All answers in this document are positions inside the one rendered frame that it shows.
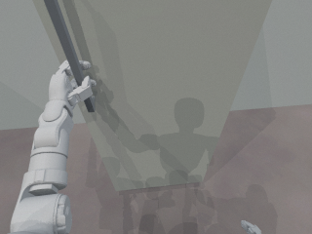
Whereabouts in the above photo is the right robot hand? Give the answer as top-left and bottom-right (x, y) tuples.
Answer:
(241, 220), (261, 234)

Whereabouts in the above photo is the fridge door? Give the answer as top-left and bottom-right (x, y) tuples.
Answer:
(32, 0), (272, 191)

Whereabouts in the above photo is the handle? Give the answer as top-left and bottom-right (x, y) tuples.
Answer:
(44, 0), (96, 113)

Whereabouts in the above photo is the left robot upper arm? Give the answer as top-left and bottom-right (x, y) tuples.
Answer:
(8, 193), (72, 234)

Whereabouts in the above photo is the left robot hand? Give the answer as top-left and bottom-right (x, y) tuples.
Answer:
(49, 60), (97, 110)

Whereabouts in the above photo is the robot left forearm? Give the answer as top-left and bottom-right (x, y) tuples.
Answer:
(10, 99), (74, 233)

